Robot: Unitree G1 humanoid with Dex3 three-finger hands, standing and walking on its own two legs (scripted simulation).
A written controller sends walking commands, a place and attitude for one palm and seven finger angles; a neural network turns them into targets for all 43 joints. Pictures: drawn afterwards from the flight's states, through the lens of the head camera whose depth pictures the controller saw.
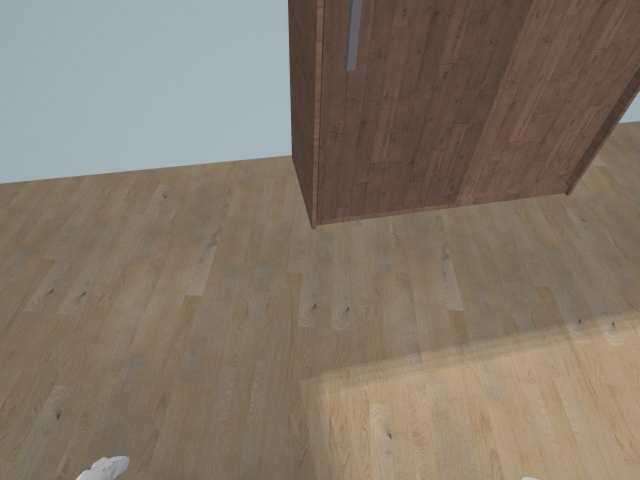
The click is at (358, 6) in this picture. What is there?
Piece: wardrobe's sliding door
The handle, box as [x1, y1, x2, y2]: [345, 0, 361, 70]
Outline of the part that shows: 361,0 350,0 345,57 345,67 347,70 355,68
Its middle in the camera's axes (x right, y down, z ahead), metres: +0.09 -0.63 +1.08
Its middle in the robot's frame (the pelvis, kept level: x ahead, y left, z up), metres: +1.25 -0.03 +0.12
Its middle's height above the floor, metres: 0.89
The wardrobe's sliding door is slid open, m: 0.00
